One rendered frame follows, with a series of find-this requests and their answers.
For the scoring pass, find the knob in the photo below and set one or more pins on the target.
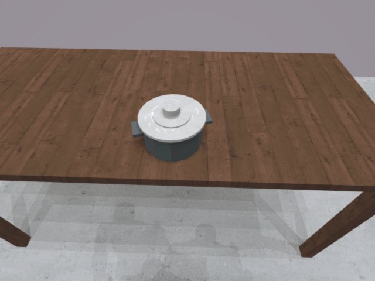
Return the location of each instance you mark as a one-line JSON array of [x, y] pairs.
[[171, 108]]

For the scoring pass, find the lid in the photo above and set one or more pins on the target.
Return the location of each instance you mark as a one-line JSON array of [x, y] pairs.
[[160, 127]]

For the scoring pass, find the table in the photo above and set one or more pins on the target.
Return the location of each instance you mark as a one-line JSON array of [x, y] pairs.
[[294, 121]]

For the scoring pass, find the pot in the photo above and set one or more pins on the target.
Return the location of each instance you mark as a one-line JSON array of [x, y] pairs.
[[171, 152]]

